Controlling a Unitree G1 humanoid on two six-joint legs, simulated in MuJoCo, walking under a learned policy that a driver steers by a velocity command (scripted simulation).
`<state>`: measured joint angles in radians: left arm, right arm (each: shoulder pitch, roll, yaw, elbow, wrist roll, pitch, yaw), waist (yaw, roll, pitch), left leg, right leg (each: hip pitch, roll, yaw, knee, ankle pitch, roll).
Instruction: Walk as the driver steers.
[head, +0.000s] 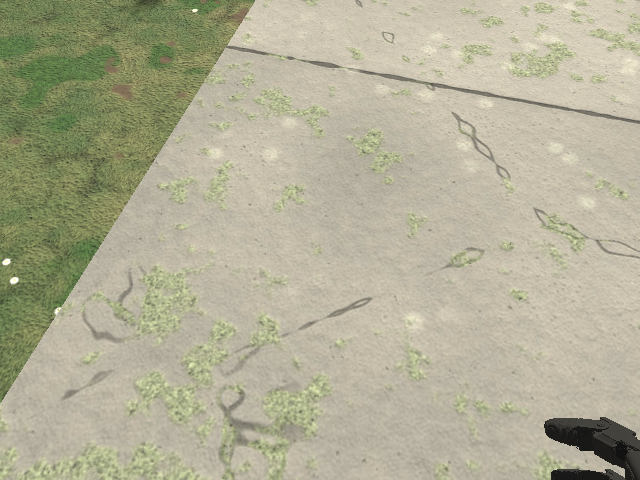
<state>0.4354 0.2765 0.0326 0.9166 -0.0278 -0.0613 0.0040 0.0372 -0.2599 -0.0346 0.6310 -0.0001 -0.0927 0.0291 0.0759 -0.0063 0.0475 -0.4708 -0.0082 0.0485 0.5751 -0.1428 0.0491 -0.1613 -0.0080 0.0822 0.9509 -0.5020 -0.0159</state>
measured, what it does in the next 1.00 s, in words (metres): walks ahead, turning right: right foot, then left foot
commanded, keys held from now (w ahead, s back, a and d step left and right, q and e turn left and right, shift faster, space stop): w+e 0.40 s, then e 0.34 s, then no key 0.10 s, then w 0.16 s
